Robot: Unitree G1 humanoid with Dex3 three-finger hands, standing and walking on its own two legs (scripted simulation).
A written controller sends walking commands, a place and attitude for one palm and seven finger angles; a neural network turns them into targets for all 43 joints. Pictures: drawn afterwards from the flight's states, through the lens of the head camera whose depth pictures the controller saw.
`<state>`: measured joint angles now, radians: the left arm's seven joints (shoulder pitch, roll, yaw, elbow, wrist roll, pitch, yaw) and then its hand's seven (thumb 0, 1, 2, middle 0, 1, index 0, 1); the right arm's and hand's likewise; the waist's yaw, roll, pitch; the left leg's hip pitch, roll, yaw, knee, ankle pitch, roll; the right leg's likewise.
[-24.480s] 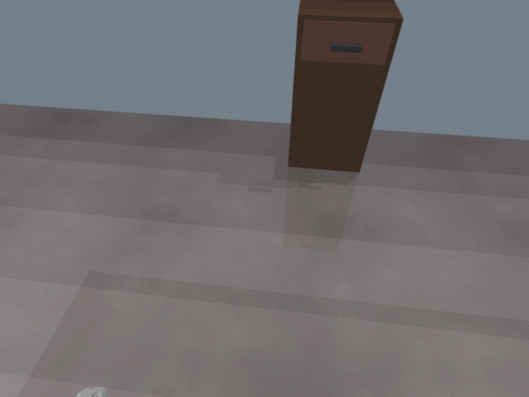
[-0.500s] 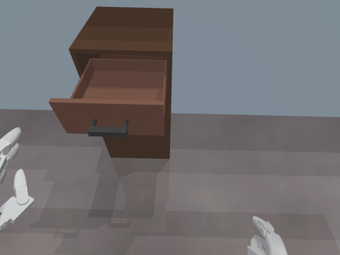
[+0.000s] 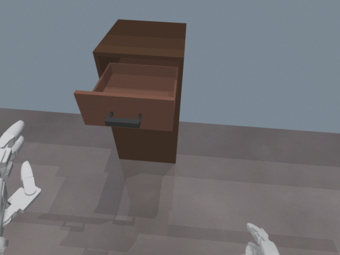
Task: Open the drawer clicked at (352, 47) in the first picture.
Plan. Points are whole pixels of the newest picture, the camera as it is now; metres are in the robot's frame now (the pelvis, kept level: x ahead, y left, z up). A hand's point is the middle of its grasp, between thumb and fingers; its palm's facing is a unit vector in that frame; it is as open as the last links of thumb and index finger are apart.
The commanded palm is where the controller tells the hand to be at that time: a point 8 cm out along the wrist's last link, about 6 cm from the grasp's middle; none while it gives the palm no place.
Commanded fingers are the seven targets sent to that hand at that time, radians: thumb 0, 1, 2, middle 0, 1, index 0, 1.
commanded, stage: stop stepping back and stand still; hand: left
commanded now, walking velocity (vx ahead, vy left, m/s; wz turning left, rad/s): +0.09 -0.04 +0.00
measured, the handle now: (124, 118) +0.59 +0.19 -0.05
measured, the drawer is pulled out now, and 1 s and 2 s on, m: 0.29 0.29 0.29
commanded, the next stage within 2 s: let the arm hang, fingers relaxed in 0.08 s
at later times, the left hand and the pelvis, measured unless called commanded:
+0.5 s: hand out of the picture +0.05 +0.17 -0.17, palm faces +0.12 -0.98 -0.18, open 6.9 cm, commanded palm none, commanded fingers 0.00 0.90 0.90 -0.20 -0.30 -0.20 -0.30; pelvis -0.01 -0.01 +0.00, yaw +3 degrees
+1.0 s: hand out of the picture -0.03 +0.17 -0.17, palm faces +0.07 -0.98 -0.18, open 7.4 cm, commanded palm none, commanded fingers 0.00 0.90 0.90 -0.20 -0.30 -0.20 -0.30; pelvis -0.01 +0.01 +0.01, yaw +1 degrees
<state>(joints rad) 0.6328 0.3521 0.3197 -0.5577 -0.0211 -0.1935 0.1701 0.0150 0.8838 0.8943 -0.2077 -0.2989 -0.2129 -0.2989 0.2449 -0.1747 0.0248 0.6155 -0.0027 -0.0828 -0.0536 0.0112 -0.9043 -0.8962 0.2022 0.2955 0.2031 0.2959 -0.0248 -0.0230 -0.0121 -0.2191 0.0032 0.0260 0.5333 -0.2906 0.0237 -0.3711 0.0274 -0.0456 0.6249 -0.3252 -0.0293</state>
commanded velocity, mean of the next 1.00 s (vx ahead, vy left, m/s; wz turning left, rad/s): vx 0.00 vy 0.00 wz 0.00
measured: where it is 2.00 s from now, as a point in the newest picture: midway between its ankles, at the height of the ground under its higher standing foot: outside the picture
